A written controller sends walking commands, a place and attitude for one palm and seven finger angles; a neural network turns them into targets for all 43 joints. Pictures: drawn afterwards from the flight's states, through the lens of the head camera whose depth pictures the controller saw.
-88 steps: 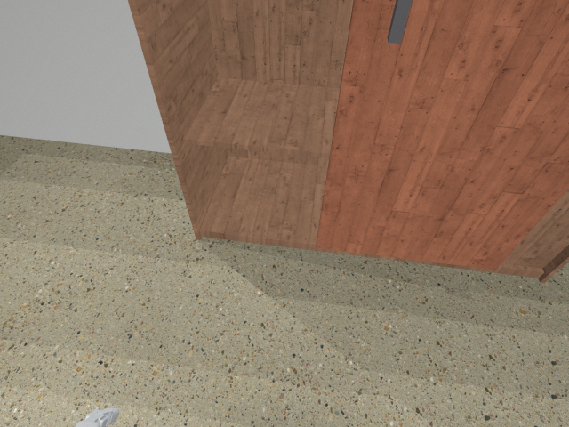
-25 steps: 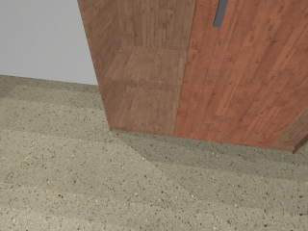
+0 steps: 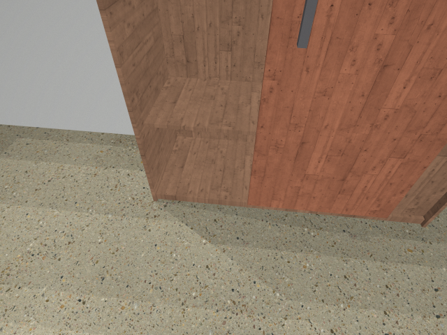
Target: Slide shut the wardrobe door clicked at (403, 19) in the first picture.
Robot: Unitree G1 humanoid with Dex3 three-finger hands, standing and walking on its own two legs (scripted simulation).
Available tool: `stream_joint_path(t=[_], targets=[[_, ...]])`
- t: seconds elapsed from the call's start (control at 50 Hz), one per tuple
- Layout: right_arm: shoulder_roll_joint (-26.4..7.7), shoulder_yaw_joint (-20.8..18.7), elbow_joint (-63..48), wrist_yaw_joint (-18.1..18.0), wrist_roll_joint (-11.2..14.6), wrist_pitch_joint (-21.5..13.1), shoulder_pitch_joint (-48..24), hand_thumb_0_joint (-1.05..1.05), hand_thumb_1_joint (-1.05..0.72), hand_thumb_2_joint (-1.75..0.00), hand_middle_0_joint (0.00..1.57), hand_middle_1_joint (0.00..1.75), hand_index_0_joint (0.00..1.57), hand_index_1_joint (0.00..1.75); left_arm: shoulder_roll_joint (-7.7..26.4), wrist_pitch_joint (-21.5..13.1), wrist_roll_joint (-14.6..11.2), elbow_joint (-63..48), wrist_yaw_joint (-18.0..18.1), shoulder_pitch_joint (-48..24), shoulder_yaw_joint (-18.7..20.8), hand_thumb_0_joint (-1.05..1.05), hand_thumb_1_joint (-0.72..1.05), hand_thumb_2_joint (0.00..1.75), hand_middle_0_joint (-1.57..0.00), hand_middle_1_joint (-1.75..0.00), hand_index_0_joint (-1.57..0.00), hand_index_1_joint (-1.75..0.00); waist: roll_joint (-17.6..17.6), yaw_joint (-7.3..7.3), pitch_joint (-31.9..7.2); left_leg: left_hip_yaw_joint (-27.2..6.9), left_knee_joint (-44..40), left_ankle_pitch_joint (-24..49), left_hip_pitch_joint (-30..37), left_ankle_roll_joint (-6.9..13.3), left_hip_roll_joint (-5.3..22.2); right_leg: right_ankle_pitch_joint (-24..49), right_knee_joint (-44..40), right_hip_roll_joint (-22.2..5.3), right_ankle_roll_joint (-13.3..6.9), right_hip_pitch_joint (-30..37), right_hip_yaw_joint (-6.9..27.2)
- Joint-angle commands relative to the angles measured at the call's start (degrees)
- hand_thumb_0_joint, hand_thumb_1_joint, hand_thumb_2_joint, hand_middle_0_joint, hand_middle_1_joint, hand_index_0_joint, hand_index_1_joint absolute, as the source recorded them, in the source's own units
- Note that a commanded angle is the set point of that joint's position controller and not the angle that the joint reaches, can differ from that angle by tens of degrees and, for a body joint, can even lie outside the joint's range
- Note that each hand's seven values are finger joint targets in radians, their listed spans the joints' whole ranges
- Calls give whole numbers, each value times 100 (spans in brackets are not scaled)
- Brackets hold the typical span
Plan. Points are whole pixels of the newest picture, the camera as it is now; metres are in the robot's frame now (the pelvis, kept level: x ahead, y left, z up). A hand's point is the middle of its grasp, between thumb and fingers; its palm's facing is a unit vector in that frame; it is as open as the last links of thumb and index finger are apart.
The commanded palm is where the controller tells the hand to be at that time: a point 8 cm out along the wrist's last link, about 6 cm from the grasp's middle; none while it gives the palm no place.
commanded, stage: take the last steps up to it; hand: right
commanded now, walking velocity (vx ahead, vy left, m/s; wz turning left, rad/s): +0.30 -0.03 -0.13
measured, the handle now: (307, 12) +0.88 -0.19 +0.24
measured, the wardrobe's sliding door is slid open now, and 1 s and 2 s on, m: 0.51 0.51 0.51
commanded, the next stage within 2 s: come to a stop and stand still in 0.96 s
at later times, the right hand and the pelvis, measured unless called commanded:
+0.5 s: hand (313, 307) +0.24 -0.19 -0.17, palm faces -0.01 +0.98 -0.19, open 7.3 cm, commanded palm none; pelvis +0.15 -0.01 -0.01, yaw -1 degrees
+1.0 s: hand (321, 292) +0.28 -0.22 -0.19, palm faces +0.14 +0.98 -0.14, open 7.3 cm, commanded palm none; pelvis +0.32 -0.05 -0.01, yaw -4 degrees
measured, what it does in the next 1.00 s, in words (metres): walks ahead: left foot, then right foot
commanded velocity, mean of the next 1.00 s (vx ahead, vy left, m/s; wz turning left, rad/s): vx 0.27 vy -0.01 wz -0.03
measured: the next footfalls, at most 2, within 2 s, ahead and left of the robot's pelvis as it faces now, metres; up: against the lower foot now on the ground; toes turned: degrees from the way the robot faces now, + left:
left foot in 0.52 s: +0.31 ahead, +0.11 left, +0.00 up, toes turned +5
right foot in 0.90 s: +0.38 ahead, -0.13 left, +0.00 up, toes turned -13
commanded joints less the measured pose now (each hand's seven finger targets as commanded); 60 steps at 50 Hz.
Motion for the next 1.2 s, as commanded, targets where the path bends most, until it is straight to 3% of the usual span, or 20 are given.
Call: stream_joint_path(t=[0.0, 0.04, 0.08, 0.1, 0.14, 0.2, 0.38, 0.46, 0.48, 0.5, 0.52, 0.56, 0.64, 0.78, 0.84, 0.88, 0.9, 0.96, 1.0, 1.18], targets=[[-1036, -354, -260, -84, -12, -158, 467, 0, -90, -90, 20, 30, 20, 30, 339, -162, 6, -355, -16, 326, 169, 0, 90, 90, -20, -30, -20, -30, 761, 40, 666, -1479, -1075, -1740, -213, 853, 1590, -313, 257, -172, -84, -779, -285], [-761, -335, -324, -65, 3, -151, 326, 0, -90, -90, 20, 30, 20, 30, 237, -228, -13, -201, -8, 930, 190, 0, 90, 90, -20, -30, -20, -30, 316, 303, 699, -675, -276, -1381, -928, 604, 1072, -125, -478, -193, -181, 191, -210], [-143, -226, -556, -35, -9, -142, 5, 0, -90, -90, 20, 30, 20, 30, 786, -299, 49, 75, 59, 1916, 362, 0, 90, 90, -20, -30, -20, -30, -1794, 619, 879, 642, 2355, -1630, -2473, 67, -65, -514, -1959, -1652, -875, 1011, 2254], [-200, -223, -747, -69, -49, -194, -329, 0, -90, -90, 20, 30, 20, 30, 635, -317, 26, 121, 135, 2155, 330, 0, 90, 90, -20, -30, -20, -30, -1384, 651, 1168, 165, 3243, -1781, -3103, 123, 120, 102, -2121, -1946, -1220, 1128, 2775], [-106, -255, -670, -3, -41, -296, -350, 0, -90, -90, 20, 30, 20, 30, 318, -405, -8, 60, 187, 2033, 254, 0, 90, 90, -20, -30, -20, -30, -401, 486, 1024, -72, 3875, -1266, -3342, 124, 513, 1648, -1810, -1902, -1424, 1361, 2263], [149, -249, -522, 46, -22, -247, -40, 0, -90, -90, 20, 30, 20, 30, 65, -524, -40, 77, 227, 1861, 221, 0, 90, 90, -20, -30, -20, -30, -507, 234, 681, 83, 3761, -565, -2936, -28, 628, 2538, -1777, -1430, -1228, 1250, 1191], [418, -302, -806, 89, 3, -248, -908, 0, -90, -90, 20, 30, 20, 30, -178, -517, 13, 396, 248, 2166, 293, 0, 90, 90, -20, -30, -20, -30, -559, 377, 1015, 517, 1629, 227, -2104, 69, 436, 2855, -1775, -1259, -1000, 894, 473], [126, -439, -406, 39, -41, -335, 528, 0, -90, -90, 20, 30, 20, 30, -64, -477, -26, 372, 226, 1867, 352, 0, 90, 90, -20, -30, -20, -30, -199, -337, 396, 752, 755, 563, 106, 266, 40, 3852, -42, -974, -692, 460, 41], [-251, -543, -213, -12, -79, -429, 1311, 0, -90, -90, 20, 30, 20, 30, -169, -477, -67, 306, 180, 1905, 338, 0, 90, 90, -20, -30, -20, -30, 240, -639, -95, -17, 524, 480, 1426, 555, 703, 3057, 1409, -722, -464, -408, -145], [-870, -699, -59, -106, -82, -465, 1975, 0, -90, -90, 20, 30, 20, 30, -524, -518, -124, 117, 140, 2186, 295, 0, 90, 90, -20, -30, -20, -30, 1596, -693, -907, -2557, -199, 599, 2518, 1216, 2445, -238, 3434, 136, -208, -1769, -505], [-907, -682, -68, -127, 51, -420, 1893, 0, -90, -90, 20, 30, 20, 30, -397, -445, -118, -12, 143, 1832, 341, 0, 90, 90, -20, -30, -20, -30, 1083, -601, -730, -3135, -846, 117, 1923, 1491, 2847, -1212, 4459, 39, -302, -1999, -61], [-446, -562, -342, -141, 20, -385, 753, 0, -90, -90, 20, 30, 20, 30, -535, -336, -24, -158, 58, 1191, 380, 0, 90, 90, -20, -30, -20, -30, 859, -278, 428, -2383, -1347, -1791, -43, 1246, 2457, -450, 4683, -511, -296, -2248, 96], [10, -416, -450, -183, -69, -449, 183, 0, -90, -90, 20, 30, 20, 30, -761, -120, 55, -108, -15, 1474, 366, 0, 90, 90, -20, -30, -20, -30, 568, 330, 444, -596, -1501, -808, -1407, 889, 1809, 29, 3392, -724, -47, -1331, -157], [-292, -486, -350, -76, -64, -403, 514, 0, -90, -90, 20, 30, 20, 30, -609, -234, 34, -606, -125, 561, 356, 0, 90, 90, -20, -30, -20, -30, 647, 89, 549, -292, -1289, -887, -1032, 917, 1516, 365, 1015, -410, 13, -793, -737], [-219, -458, -313, -61, -30, -323, 568, 0, -90, -90, 20, 30, 20, 30, -393, -326, 25, -531, -76, 856, 359, 0, 90, 90, -20, -30, -20, -30, 170, 304, 507, 4, -458, -966, -1420, 672, 1179, 477, -76, -238, 35, 479, -907], [322, -368, -530, 2, 17, -297, 531, 0, -90, -90, 20, 30, 20, 30, 529, -376, 112, -355, 31, 1821, 554, 0, 90, 90, -20, -30, -20, -30, -1920, 647, 361, 937, 2349, -1519, -2642, 136, 94, -346, -1673, -2010, -727, 1380, 1752], [159, -363, -668, -35, -52, -304, 218, 0, -90, -90, 20, 30, 20, 30, 566, -351, 95, -282, 93, 1920, 536, 0, 90, 90, -20, -30, -20, -30, -1740, 712, 399, 430, 3492, -1886, -3014, 164, 115, -205, -1984, -2316, -1015, 1299, 2331], [169, -400, -364, 38, -69, -308, 382, 0, -90, -90, 20, 30, 20, 30, -15, -446, 19, -517, 155, 954, 349, 0, 90, 90, -20, -30, -20, -30, -435, 209, 513, 4, 4192, -676, -2881, 101, 637, 1253, -1856, -1845, -972, 725, 1007], [320, -366, -188, 15, -60, -230, 713, 0, -90, -90, 20, 30, 20, 30, -158, -516, -10, -473, 180, 878, 322, 0, 90, 90, -20, -30, -20, -30, -433, 58, 244, 67, 4020, -240, -2514, -29, 641, 2717, -1722, -1547, -861, 778, 203], [407, -266, -152, -176, -10, 31, 470, 0, -90, -90, 20, 30, 20, 30, -109, -264, -17, -156, 316, 732, 292, 0, 90, 90, -20, -30, -20, -30, -719, 87, 293, 303, 1632, 25, -1344, -83, 339, 5335, -1034, -1424, -755, 833, -325]])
